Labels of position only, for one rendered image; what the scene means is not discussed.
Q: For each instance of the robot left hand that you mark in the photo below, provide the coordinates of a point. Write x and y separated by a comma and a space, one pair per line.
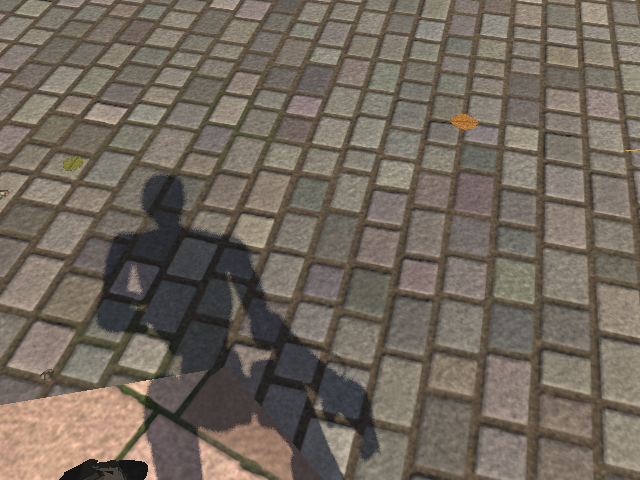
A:
110, 470

